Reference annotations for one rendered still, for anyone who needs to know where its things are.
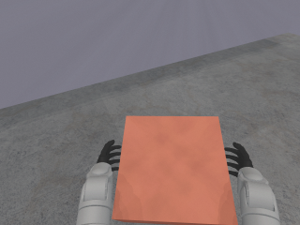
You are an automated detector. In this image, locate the robot left hand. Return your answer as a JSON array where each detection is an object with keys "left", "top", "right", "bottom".
[{"left": 97, "top": 140, "right": 122, "bottom": 172}]

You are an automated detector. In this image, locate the carton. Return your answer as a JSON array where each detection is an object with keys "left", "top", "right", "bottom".
[{"left": 112, "top": 115, "right": 238, "bottom": 225}]

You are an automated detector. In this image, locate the robot left forearm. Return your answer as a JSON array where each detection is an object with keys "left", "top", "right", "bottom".
[{"left": 76, "top": 162, "right": 113, "bottom": 225}]

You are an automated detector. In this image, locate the robot right forearm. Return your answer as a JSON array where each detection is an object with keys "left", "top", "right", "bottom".
[{"left": 237, "top": 167, "right": 280, "bottom": 225}]

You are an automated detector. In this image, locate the robot right hand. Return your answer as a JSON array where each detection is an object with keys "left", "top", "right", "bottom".
[{"left": 224, "top": 142, "right": 253, "bottom": 177}]

